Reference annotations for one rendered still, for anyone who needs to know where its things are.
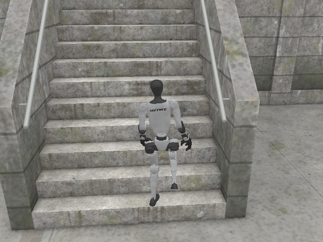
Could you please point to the robot left upper arm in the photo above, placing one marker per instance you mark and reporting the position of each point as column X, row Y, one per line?
column 142, row 116

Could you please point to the left robot shin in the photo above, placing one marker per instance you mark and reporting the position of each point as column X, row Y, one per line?
column 153, row 183

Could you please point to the robot right upper arm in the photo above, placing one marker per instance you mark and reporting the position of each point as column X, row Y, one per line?
column 176, row 112

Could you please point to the right robot forearm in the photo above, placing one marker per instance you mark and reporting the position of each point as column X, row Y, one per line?
column 183, row 132

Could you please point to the left robot forearm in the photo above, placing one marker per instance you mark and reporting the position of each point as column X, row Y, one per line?
column 142, row 133

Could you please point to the robot left thigh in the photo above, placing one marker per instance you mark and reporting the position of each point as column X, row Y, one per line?
column 152, row 155

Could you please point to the robot left hand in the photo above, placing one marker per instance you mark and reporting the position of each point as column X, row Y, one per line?
column 143, row 141

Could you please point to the robot right hand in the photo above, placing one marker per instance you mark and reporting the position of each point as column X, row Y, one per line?
column 189, row 143

